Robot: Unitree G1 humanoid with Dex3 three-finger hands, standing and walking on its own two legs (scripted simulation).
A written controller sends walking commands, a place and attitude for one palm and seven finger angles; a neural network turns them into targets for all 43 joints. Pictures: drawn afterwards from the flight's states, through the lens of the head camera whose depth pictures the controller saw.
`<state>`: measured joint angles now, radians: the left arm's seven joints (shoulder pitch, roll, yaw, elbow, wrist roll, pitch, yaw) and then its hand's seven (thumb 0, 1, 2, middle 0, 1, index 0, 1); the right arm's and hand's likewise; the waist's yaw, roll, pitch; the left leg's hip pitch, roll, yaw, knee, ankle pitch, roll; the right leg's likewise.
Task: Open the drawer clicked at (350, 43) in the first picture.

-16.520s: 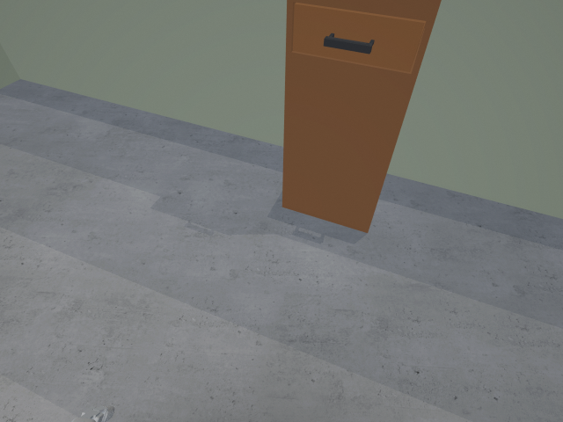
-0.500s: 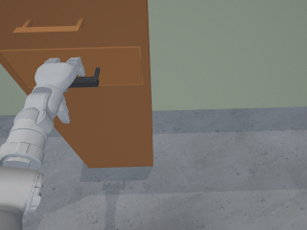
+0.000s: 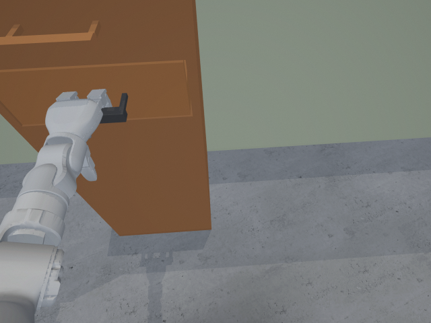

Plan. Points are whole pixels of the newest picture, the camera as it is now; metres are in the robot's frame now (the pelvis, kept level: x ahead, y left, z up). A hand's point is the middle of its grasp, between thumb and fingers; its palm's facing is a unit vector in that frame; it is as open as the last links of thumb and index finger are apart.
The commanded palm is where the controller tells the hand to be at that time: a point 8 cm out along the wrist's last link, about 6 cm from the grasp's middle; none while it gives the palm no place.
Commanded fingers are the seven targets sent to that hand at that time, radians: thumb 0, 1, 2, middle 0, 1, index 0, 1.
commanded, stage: lower the fingers behind the handle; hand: left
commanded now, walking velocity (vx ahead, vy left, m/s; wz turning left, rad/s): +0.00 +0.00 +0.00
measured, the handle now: (91, 108) +0.51 +0.26 +0.09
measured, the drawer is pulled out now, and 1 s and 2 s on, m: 0.00 0.00 0.09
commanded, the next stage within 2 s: close the thumb around the handle in 0.24 s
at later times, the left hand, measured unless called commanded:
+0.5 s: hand (86, 137) +0.45 +0.26 +0.08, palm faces -0.03 -0.02 -1.00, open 13.2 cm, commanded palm +0.43 +0.26 +0.13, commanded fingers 0.00 0.00 0.52 -0.34 -1.25 -0.34 -1.25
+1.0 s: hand (93, 136) +0.45 +0.25 +0.07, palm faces -0.03 +0.00 -1.00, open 5.7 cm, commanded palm +0.43 +0.25 +0.13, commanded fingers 0.00 0.90 0.90 -0.40 -1.35 -0.40 -1.35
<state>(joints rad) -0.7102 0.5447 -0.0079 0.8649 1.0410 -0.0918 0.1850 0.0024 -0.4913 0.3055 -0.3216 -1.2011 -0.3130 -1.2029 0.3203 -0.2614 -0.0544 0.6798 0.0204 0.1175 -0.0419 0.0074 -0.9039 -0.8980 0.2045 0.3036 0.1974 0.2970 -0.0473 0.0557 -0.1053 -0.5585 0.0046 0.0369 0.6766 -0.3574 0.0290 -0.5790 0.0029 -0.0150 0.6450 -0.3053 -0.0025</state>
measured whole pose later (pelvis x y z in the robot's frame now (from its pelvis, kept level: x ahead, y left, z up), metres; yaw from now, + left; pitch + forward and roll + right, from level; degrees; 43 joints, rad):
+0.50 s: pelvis +0.00 +0.00 +0.00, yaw +0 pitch +13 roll -1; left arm -0.70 0.55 -0.03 0.84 1.03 -0.10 0.15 0.00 -0.39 0.35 -0.32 -1.21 -0.32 -1.21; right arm 0.31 -0.27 -0.05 0.67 0.02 0.12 -0.05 0.01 -0.90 -0.90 0.20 0.30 0.20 0.30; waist -0.04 0.05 -0.10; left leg -0.54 0.00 0.03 0.67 -0.36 0.03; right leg -0.56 0.00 -0.02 0.64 -0.31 0.00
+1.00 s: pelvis +0.00 +0.00 +0.00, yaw +0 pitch +13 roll -1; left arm -0.71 0.52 -0.03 0.86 1.04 -0.08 0.17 0.00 0.70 0.82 -0.38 -1.32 -0.40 -1.34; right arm 0.31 -0.26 -0.04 0.67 0.02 0.12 -0.05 0.01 -0.90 -0.90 0.20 0.30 0.20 0.30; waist -0.04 0.06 -0.10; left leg -0.54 0.00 0.03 0.67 -0.36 0.03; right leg -0.56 0.00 -0.02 0.64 -0.31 0.00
